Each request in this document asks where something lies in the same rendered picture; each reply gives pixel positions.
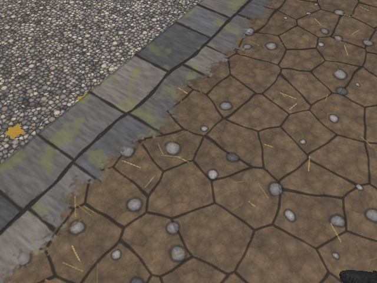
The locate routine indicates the robot right hand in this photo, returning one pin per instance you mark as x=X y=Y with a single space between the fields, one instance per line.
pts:
x=353 y=276

